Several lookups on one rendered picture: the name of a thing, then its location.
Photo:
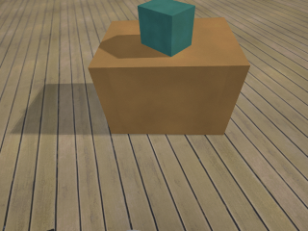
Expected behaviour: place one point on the carton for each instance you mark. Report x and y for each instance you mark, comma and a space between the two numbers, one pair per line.
166, 25

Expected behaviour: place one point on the pedestal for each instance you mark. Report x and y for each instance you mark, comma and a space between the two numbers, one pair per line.
144, 91

